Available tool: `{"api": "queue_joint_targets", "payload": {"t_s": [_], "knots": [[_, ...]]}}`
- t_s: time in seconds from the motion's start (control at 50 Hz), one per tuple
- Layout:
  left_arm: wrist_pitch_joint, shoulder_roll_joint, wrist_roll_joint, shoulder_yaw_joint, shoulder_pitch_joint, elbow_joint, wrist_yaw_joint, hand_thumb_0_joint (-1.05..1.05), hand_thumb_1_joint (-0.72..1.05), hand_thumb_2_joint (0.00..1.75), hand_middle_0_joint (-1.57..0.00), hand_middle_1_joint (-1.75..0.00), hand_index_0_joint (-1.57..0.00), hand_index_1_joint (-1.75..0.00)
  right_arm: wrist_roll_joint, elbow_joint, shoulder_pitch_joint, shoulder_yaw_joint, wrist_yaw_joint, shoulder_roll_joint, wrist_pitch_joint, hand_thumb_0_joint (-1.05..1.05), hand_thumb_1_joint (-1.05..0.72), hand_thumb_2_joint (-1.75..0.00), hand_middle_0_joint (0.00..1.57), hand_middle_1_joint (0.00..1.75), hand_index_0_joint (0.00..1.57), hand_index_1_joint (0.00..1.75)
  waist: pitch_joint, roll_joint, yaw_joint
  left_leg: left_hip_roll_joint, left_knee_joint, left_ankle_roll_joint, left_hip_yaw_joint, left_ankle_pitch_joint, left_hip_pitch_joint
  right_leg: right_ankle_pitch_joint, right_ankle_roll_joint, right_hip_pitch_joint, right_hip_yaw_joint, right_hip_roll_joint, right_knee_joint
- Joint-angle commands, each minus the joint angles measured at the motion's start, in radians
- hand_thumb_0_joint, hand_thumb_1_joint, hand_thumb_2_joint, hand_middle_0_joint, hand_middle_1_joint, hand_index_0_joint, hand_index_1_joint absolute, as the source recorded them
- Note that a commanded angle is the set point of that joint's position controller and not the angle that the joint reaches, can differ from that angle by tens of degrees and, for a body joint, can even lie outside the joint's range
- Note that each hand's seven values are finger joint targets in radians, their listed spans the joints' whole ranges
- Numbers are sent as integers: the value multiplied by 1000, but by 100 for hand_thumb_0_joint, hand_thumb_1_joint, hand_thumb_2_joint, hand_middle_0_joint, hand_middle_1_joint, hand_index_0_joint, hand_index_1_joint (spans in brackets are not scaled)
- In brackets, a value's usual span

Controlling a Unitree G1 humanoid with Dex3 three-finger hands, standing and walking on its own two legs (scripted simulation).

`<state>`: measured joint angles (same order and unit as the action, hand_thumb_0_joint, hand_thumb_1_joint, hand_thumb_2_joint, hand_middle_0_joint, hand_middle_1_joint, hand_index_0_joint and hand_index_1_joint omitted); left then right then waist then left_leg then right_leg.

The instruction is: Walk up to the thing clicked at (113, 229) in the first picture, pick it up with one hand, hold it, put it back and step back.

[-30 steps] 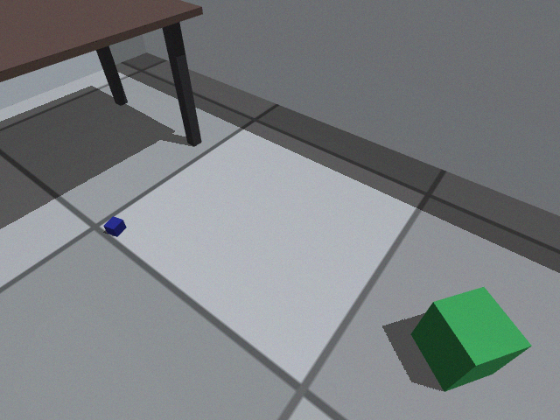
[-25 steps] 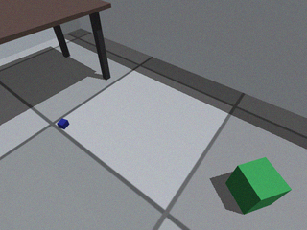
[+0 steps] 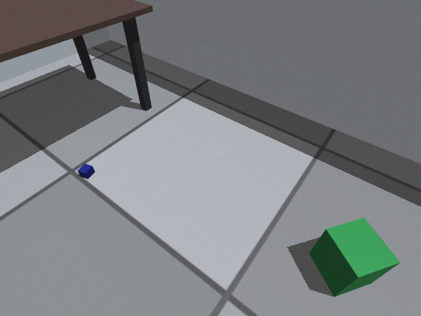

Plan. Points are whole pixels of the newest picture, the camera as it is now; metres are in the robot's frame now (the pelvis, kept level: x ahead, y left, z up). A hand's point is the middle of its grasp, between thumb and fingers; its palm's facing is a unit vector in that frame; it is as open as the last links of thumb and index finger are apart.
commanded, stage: stand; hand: left
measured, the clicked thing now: (86, 171) +1.08 +0.80 -0.76
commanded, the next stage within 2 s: walk up in 0.52 s
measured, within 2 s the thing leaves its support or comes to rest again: neither
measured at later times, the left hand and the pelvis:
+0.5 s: hand out of the picture +0.08 +0.25 -0.16, palm faces -0.04 -0.94 -0.34, open 7.4 cm; pelvis +0.00 +0.00 +0.00, yaw +0 degrees
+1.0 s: hand out of the picture +0.13 +0.42 -0.17, palm faces +0.15 -0.92 -0.37, open 7.4 cm; pelvis +0.11 +0.12 -0.02, yaw +13 degrees
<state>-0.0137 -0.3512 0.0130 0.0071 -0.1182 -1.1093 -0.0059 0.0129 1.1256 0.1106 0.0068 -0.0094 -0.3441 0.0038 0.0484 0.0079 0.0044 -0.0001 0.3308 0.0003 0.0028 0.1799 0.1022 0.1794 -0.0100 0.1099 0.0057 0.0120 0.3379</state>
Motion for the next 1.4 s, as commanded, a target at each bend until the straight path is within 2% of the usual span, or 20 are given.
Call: {"api": "queue_joint_targets", "payload": {"t_s": [0.0,0.48,0.5,0.54,0.56,0.62,0.7,0.8,0.82,0.86,0.88,0.92,0.98,1.16,1.22,1.26,1.28,1.3,1.32,1.38], "knots": [[-17,-200,-3,-40,38,61,15,0,90,90,-20,-30,-20,-30,-4,-59,-43,-46,17,-217,26,0,-90,-90,20,30,20,30,-57,-22,-4,122,-56,-26,-95,-84,-2,-83,38,12,90,114,-67],[-20,-207,-4,-39,35,62,17,0,90,90,-20,-30,-20,-30,-5,-57,-29,-46,17,-215,27,0,-90,-90,20,30,20,30,-74,-3,-1,124,-48,-28,-96,-146,-14,-146,34,-15,87,121,-59],[-43,-346,1,-127,-68,99,2,0,90,90,-20,-30,-20,-30,16,-146,-5,-116,-20,-307,18,0,-90,-90,20,30,20,30,-120,-13,-55,64,76,-88,-153,333,211,336,68,-183,51,84,19],[-54,-408,25,-167,-174,90,5,0,90,90,-20,-30,-20,-30,30,-230,-150,-105,-53,-242,4,0,-90,-90,20,30,20,30,1,179,-141,-1,449,-52,-21,309,613,608,202,-260,385,377,-200],[-63,-396,27,-167,-130,133,7,0,90,90,-20,-30,-20,-30,49,-259,-154,-110,-60,-239,0,0,-90,-90,20,30,20,30,52,133,-125,81,558,-28,-61,266,665,607,261,-166,438,484,-247],[-76,-348,34,-160,6,209,7,0,90,90,-20,-30,-20,-30,32,-251,8,-147,-92,-283,0,0,-90,-90,20,30,20,30,28,65,-16,162,596,-1,-119,202,575,454,236,-94,252,401,-224],[-85,-369,37,-166,18,253,-16,0,90,90,-20,-30,-20,-30,29,-272,30,-158,-119,-247,3,0,-90,-90,20,30,20,30,52,160,-19,156,414,18,-19,147,382,364,194,63,11,313,-178],[-61,-334,38,-147,9,261,-31,0,90,90,-20,-30,-20,-30,20,-210,209,-182,-100,-273,22,0,-90,-90,20,30,20,30,0,19,55,22,316,9,177,83,11,514,148,293,-133,221,100],[-54,-296,38,-129,-38,263,-35,0,90,90,-20,-30,-20,-30,20,-191,286,-192,-87,-309,28,0,-90,-90,20,30,20,30,-40,-81,85,-12,287,-20,156,201,-110,428,135,354,-168,177,314],[-61,-234,6,-102,8,324,-40,0,90,90,-20,-30,-20,-30,6,-222,406,-217,-66,-503,48,0,-90,-90,20,30,20,30,-49,-409,154,376,-201,-269,-792,588,-145,437,61,648,-90,-22,874],[-68,-317,10,-103,58,326,-33,0,90,90,-20,-30,-20,-30,-15,-243,339,-221,-59,-510,51,0,-90,-90,20,30,20,30,-10,-208,121,440,-232,-316,-853,620,-51,390,69,636,39,64,902],[-68,-318,-17,-104,-59,258,-36,0,90,90,-20,-30,-20,-30,-5,-288,221,-177,-40,-403,68,0,-90,-90,20,30,20,30,-12,-107,32,317,-81,-258,-509,347,-77,229,63,603,51,134,847],[-54,-314,-10,-112,-125,230,-49,0,90,90,-20,-30,-20,-30,-12,-297,217,-147,-33,-342,81,0,-90,-90,20,30,20,30,-10,-134,-2,233,-90,-209,-290,146,79,163,40,419,6,128,661],[-60,-256,3,-124,23,332,-77,0,90,90,-20,-30,-20,-30,-11,-344,291,-143,-29,-329,104,0,-90,-90,20,30,20,30,55,-101,40,220,-86,-200,-204,-17,59,-36,35,388,-49,73,316],[-67,-234,1,-130,-6,332,-73,0,90,90,-20,-30,-20,-30,-8,-364,284,-141,-19,-321,97,0,-90,-90,20,30,20,30,12,-104,22,206,41,-175,-148,-237,65,-19,54,247,-84,25,252],[-74,-250,0,-150,-181,291,-57,0,90,90,-20,-30,-20,-30,-11,-385,255,-132,-13,-300,94,0,-90,-90,20,30,20,30,-82,-33,-78,146,307,-130,-87,-394,121,-15,80,-21,-107,-23,176],[-83,-305,11,-171,-299,274,-45,0,90,90,-20,-30,-20,-30,-18,-398,286,-111,-13,-245,96,0,-90,-90,20,30,20,30,-158,95,-125,68,567,-98,-27,-271,257,68,114,-210,22,85,118],[-94,-381,16,-188,-361,287,-36,0,90,90,-20,-30,-20,-30,-19,-417,330,-88,-14,-183,97,0,-90,-90,20,30,20,30,-202,256,-118,-54,813,-64,-19,254,489,166,188,-360,455,376,31],[-91,-406,-5,-182,-316,297,-34,0,90,90,-20,-30,-20,-30,-17,-392,315,-109,-1,-276,89,0,-90,-90,20,30,20,30,-161,149,-106,-37,902,-62,-90,334,555,308,261,-273,640,469,-84],[-93,-331,-13,-155,-188,329,-32,0,90,90,-20,-30,-20,-30,-16,-349,277,-112,-13,-287,91,0,-90,-90,20,30,20,30,21,82,-49,65,839,-50,-120,184,523,195,263,-10,341,346,-101]]}}
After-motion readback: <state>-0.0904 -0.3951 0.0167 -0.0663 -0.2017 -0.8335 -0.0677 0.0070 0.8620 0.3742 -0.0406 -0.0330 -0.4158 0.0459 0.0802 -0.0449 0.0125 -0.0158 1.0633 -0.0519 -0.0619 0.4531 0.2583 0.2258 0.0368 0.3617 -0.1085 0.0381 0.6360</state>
